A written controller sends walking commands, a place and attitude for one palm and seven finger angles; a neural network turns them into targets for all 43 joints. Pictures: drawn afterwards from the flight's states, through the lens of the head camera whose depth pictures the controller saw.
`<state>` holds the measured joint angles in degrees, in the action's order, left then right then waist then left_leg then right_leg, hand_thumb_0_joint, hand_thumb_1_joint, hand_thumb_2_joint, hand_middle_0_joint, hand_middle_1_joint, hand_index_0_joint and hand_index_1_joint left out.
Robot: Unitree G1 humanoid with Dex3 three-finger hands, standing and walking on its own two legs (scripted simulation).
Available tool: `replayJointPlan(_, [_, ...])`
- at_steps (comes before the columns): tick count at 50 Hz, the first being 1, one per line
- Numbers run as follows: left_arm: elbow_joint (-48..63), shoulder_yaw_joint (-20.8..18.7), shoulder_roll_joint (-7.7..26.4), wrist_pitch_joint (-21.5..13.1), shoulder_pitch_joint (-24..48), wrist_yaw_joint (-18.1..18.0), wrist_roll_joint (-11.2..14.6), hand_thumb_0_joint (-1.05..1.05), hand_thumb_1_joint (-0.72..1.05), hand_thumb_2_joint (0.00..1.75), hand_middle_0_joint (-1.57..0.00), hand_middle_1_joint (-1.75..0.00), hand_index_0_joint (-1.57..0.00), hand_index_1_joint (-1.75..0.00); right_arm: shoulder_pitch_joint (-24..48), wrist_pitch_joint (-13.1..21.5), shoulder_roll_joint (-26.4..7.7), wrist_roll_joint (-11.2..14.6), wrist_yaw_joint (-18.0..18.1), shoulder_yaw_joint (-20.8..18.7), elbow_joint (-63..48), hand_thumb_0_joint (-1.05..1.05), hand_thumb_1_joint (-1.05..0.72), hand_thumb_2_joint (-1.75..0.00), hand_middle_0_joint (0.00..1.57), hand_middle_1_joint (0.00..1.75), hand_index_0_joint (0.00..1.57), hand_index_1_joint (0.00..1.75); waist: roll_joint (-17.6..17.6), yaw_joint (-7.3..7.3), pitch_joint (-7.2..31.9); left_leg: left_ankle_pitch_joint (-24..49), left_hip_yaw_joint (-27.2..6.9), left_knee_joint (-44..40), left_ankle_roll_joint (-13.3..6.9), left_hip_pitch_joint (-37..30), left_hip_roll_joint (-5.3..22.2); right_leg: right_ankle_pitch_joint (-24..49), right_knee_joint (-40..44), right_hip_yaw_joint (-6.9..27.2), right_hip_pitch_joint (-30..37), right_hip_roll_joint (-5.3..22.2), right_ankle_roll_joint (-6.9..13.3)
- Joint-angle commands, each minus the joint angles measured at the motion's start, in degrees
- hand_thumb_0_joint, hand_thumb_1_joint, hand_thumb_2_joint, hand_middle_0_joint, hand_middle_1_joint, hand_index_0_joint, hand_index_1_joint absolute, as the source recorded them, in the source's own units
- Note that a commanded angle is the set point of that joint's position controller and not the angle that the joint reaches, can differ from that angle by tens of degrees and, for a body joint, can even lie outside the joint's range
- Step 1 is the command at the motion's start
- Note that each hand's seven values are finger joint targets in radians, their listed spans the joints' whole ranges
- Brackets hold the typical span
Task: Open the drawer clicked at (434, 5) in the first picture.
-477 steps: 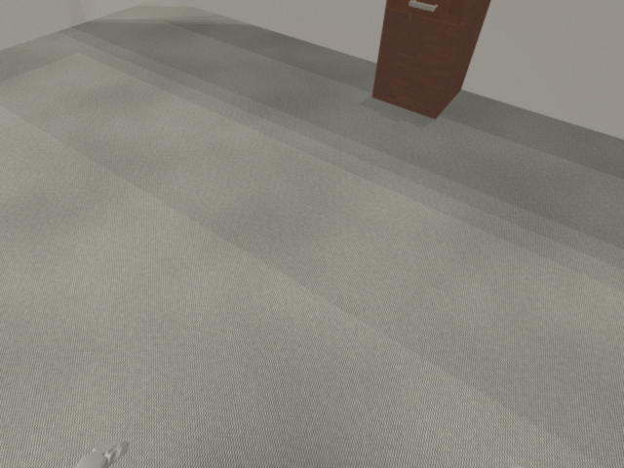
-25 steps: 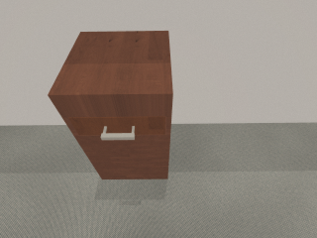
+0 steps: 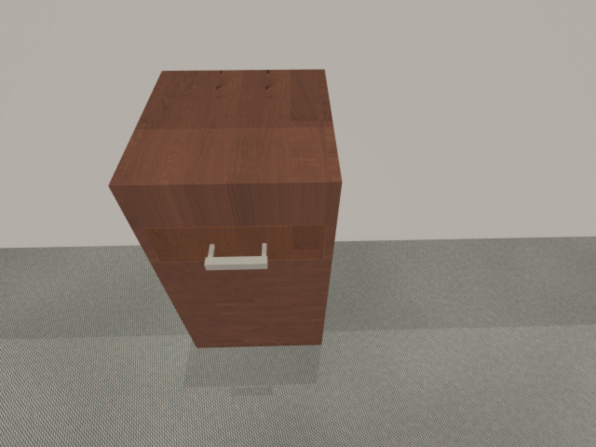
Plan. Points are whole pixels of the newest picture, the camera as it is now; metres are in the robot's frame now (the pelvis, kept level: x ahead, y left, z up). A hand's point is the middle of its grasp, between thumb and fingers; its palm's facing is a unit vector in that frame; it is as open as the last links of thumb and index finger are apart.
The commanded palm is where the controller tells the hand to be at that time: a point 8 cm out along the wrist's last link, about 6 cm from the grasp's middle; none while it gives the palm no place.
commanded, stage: raise the hand with hooked fingers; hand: left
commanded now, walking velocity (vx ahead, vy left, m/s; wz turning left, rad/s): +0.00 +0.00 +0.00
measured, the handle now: (237, 255) +0.52 +0.17 -0.18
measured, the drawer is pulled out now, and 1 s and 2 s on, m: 0.00 0.00 0.00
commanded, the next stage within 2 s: move the hooked fingers above the handle in 1.90 s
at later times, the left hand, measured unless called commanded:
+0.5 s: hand out of the picture +0.10 +0.19 -0.08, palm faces -0.16 -0.12 -0.98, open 9.0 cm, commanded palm +0.14 +0.21 +0.00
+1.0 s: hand (186, 335) +0.26 +0.17 +0.01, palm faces +0.03 -0.08 -1.00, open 12.0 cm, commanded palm +0.23 +0.19 +0.06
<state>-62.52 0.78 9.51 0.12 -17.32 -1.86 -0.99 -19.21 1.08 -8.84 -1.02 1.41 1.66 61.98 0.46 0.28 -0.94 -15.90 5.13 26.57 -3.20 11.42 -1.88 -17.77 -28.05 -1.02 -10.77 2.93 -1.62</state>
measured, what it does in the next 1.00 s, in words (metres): stands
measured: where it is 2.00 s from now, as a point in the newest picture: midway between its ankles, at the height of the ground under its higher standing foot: outside the picture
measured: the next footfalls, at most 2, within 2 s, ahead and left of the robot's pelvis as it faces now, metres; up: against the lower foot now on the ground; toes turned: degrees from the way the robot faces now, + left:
none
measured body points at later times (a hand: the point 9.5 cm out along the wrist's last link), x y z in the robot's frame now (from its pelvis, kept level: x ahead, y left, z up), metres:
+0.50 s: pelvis -0.02 -0.06 -0.04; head +0.04 -0.07 +0.40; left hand +0.11 +0.20 -0.03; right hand +0.26 -0.29 -0.10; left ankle -0.02 +0.08 -0.74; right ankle -0.03 -0.13 -0.74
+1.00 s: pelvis +0.00 -0.05 -0.03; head +0.05 -0.09 +0.42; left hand +0.25 +0.18 +0.06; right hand +0.13 -0.33 -0.15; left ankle -0.01 +0.11 -0.74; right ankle -0.03 -0.13 -0.74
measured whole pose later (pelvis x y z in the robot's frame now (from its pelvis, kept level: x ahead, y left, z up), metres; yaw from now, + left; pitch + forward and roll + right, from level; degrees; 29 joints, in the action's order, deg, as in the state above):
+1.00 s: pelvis +0.00 -0.05 -0.03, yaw -5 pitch +11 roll +2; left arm 2.9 -2.2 23.5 -4.9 -18.9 -20.8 -55.7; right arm -11.1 -2.4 -17.4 -3.0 2.5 -3.8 36.4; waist 3.2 2.2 5.5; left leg -23.3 -3.8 41.8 0.8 29.6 -1.1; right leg -24.2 -45.4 3.2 -31.8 -3.2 2.8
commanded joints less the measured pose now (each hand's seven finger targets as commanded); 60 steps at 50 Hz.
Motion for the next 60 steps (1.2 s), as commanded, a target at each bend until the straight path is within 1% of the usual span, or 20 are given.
replayJointPlan(1, [85.8,-2.0,25.5,-10.7,37.7,-3.9,-10.2,0.00,0.88,0.89,-0.20,-0.32,-0.20,-0.32,0.7,9.3,-16.6,3.8,2.4,-3.1,-23.5,0.00,-0.90,-0.90,0.20,0.30,0.20,0.30,9.9,-4.67,23.8,27.1,-7.8,-2.1,0.8,-12.9,4.1,19.4,-2.6,3.7,-2.5,-2.9,4.5])
replayJointPlan(2, [69.3,-3.1,21.2,-5.5,12.3,-8.0,-11.5,0.00,0.85,0.88,-0.20,-0.33,-0.20,-0.33,6.8,15.3,-11.4,3.2,4.8,-2.0,-19.8,0.00,-0.90,-0.90,0.20,0.30,0.20,0.30,17.5,0.34,21.0,35.4,-7.6,-3.3,2.9,-17.5,7.0,4.7,-8.1,-1.4,-8.2,-2.6,4.6])
replayJointPlan(3, [65.6,-1.5,15.0,-1.3,8.8,-11.0,-8.3,0.00,0.83,0.87,-0.21,-0.34,-0.21,-0.34,5.8,17.1,-10.8,3.4,5.0,-3.7,-15.4,0.00,-0.90,-0.90,0.20,0.30,0.20,0.30,12.9,-0.82,16.7,28.5,-7.1,-4.1,5.0,-10.7,6.8,-1.7,-9.7,-3.0,-11.3,-3.1,3.6])
replayJointPlan(4, [56.1,5.2,2.7,4.0,-8.4,-11.4,-10.1,0.00,0.81,0.86,-0.21,-0.36,-0.21,-0.36,5.7,17.4,-7.9,4.1,5.0,-3.4,-15.3,0.00,-0.90,-0.90,0.20,0.30,0.20,0.30,8.6,-1.00,9.7,23.9,-7.8,-5.1,4.1,-5.5,6.8,-3.7,-9.8,-3.0,-13.9,-2.9,2.9])
replayJointPlan(5, [67.0,5.2,5.7,3.4,0.8,-11.9,-12.3,0.00,0.78,0.85,-0.21,-0.37,-0.21,-0.37,7.9,17.6,-9.8,3.3,4.3,-3.5,-19.5,0.00,-0.90,-0.90,0.20,0.30,0.20,0.30,7.0,-0.89,5.7,19.4,-8.4,-3.4,3.9,-1.3,5.8,-0.8,-7.8,-2.6,-13.4,-2.2,3.1])
replayJointPlan(7, [66.1,2.0,12.0,3.1,-2.8,-14.9,-24.2,0.00,0.74,0.83,-0.21,-0.40,-0.21,-0.40,9.8,16.3,-12.1,1.1,3.7,-4.0,-22.8,0.00,-0.90,-0.90,0.20,0.30,0.20,0.30,4.2,-1.08,6.0,14.9,-7.7,2.5,3.2,5.0,3.5,4.4,-4.6,-1.7,-14.8,-3.3,4.5])
replayJointPlan(8, [63.7,-1.8,14.4,3.8,-8.1,-16.0,-28.7,0.00,0.71,0.82,-0.21,-0.42,-0.21,-0.42,11.0,14.6,-12.3,0.4,2.8,-4.5,-25.1,0.00,-0.90,-0.90,0.20,0.30,0.20,0.30,1.0,0.80,7.3,15.5,-7.6,4.2,2.8,7.5,2.5,5.0,-4.2,-0.3,-13.6,-3.7,5.1])
replayJointPlan(12, [53.5,2.0,7.3,5.2,-28.3,-18.1,-46.4,0.00,0.62,0.78,-0.22,-0.48,-0.22,-0.48,16.0,5.2,-11.5,-1.2,-1.2,-6.4,-32.2,0.00,-0.90,-0.90,0.20,0.30,0.20,0.30,-15.4,6.07,3.4,11.3,-4.1,7.6,3.3,17.2,2.0,3.2,-7.4,0.1,-16.9,-5.3,5.6])
replayJointPlan(16, [60.9,-1.6,12.8,-0.8,-27.4,-20.6,-55.9,0.00,0.53,0.74,-0.23,-0.54,-0.23,-0.54,20.5,0.5,-10.8,-0.6,-4.2,-5.6,-38.0,0.00,-0.90,-0.90,0.20,0.30,0.20,0.30,-9.7,9.41,10.6,12.0,-2.5,10.8,3.2,19.6,0.1,13.4,-11.3,5.0,-12.2,-4.3,6.2])
replayJointPlan(20, [72.0,-9.3,21.7,-4.3,-8.6,-27.1,-62.6,0.00,0.43,0.70,-0.23,-0.60,-0.23,-0.60,19.1,-1.4,-10.3,-2.9,-3.5,-6.1,-39.3,0.00,-0.90,-0.90,0.20,0.30,0.20,0.30,-2.4,6.63,18.7,9.0,-2.9,17.1,1.6,18.9,-1.5,14.5,-14.2,9.6,-16.2,-3.7,5.4])
replayJointPlan(23, [84.2,-10.3,25.4,-9.2,12.7,-31.5,-62.5,0.00,0.36,0.67,-0.24,-0.64,-0.24,-0.64,18.6,-1.7,-9.3,-4.2,-1.7,-6.1,-38.3,0.00,-0.90,-0.90,0.20,0.30,0.20,0.30,2.3,1.81,24.5,7.0,-4.7,25.0,0.8,14.8,-1.8,9.7,-16.1,12.9,-25.1,-2.5,4.9])
replayJointPlan(26, [83.2,-8.1,23.9,-12.5,11.8,-32.1,-59.4,0.00,0.29,0.64,-0.24,-0.69,-0.24,-0.69,17.6,-0.5,-10.0,-3.5,-0.8,-6.3,-37.7,0.00,-0.90,-0.90,0.20,0.30,0.20,0.30,5.9,-0.14,22.9,3.4,-5.4,29.2,0.7,13.8,-1.5,3.4,-16.0,12.7,-32.4,-2.5,5.1])
replayJointPlan(28, [82.0,-7.3,23.8,-13.1,13.4,-31.7,-58.9,0.00,0.25,0.62,-0.25,-0.72,-0.25,-0.72,18.5,-0.5,-10.0,-4.0,-1.0,-5.8,-37.5,0.00,-0.90,-0.90,0.20,0.30,0.20,0.30,3.1,-1.25,21.0,2.2,-5.7,31.2,0.6,17.3,-1.4,2.4,-15.5,13.7,-33.1,-2.5,5.0])
replayJointPlan(32, [71.1,-8.6,24.9,-3.2,7.6,-28.5,-58.3,0.00,0.15,0.58,-0.25,-0.78,-0.25,-0.78,19.7,-2.5,-10.1,-2.8,-0.8,-5.2,-37.5,0.00,-0.90,-0.90,0.20,0.30,0.20,0.30,-0.1,1.63,21.0,4.2,-4.6,25.6,0.9,23.4,-1.5,14.0,-13.8,11.7,-19.3,-2.1,3.3])
replayJointPlan(35, [65.5,-7.3,24.1,6.6,1.2,-21.9,-53.9,0.00,0.08,0.55,-0.26,-0.82,-0.26,-0.82,21.0,-4.5,-9.9,-0.3,0.0,-3.9,-38.6,0.00,-0.90,-0.90,0.20,0.30,0.20,0.30,-8.9,4.11,21.0,5.5,-4.0,19.5,1.9,25.4,-1.9,29.7,-11.1,14.6,-4.3,-0.4,0.7])
replayJointPlan(39, [68.7,-8.6,26.9,7.3,-0.4,-14.2,-50.6,0.00,-0.01,0.51,-0.27,-0.88,-0.27,-0.88,21.5,-4.0,-10.4,-0.1,1.3,-2.2,-37.7,0.00,-0.90,-0.90,0.20,0.30,0.20,0.30,-11.4,4.89,22.3,4.8,-4.7,15.6,1.9,24.2,-1.9,41.1,-12.6,14.4,4.8,1.3,-1.0])
replayJointPlan(42, [73.9,-9.3,26.2,1.8,1.0,-13.2,-51.3,0.00,-0.08,0.48,-0.27,-0.93,-0.27,-0.93,20.8,-2.5,-10.2,-0.9,1.8,-2.7,-36.9,0.00,-0.90,-0.90,0.20,0.30,0.20,0.30,-8.3,4.67,18.2,3.8,-6.0,13.1,1.3,22.4,-1.7,32.2,-10.2,12.3,0.5,0.5,0.0])
replayJointPlan(47, [77.3,-13.1,25.8,-6.6,4.4,-22.3,-54.8,0.00,-0.20,0.43,-0.28,-1.00,-0.28,-1.00,18.5,0.5,-9.8,-2.0,1.2,-5.0,-35.9,0.00,-0.90,-0.90,0.20,0.30,0.20,0.30,0.1,4.27,18.7,5.8,-6.4,13.8,0.8,17.2,-2.3,19.2,-9.9,8.9,-8.2,-2.0,2.9])
replayJointPlan(53, [72.3,-11.8,24.2,3.5,11.3,-27.4,-54.8,0.00,-0.34,0.37,-0.29,-1.10,-0.29,-1.10,17.5,-0.9,-11.0,-0.1,-0.6,-7.5,-34.2,0.00,-0.90,-0.90,0.20,0.30,0.20,0.30,-0.5,3.17,25.4,12.1,-4.1,13.8,1.5,14.8,-2.7,29.6,-11.8,6.2,-3.7,-2.5,2.9])
replayJointPlan(60, [72.9,0.2,21.9,13.0,25.8,-16.3,-54.6,0.00,-0.50,0.30,-0.30,-1.20,-0.30,-1.20,20.8,-2.0,-11.7,1.4,1.5,-5.7,-35.1,0.00,-0.90,-0.90,0.20,0.30,0.20,0.30,-0.2,2.28,17.7,15.0,-5.7,6.7,0.8,5.0,-0.3,15.8,-6.8,1.0,-6.6,-3.6,3.3])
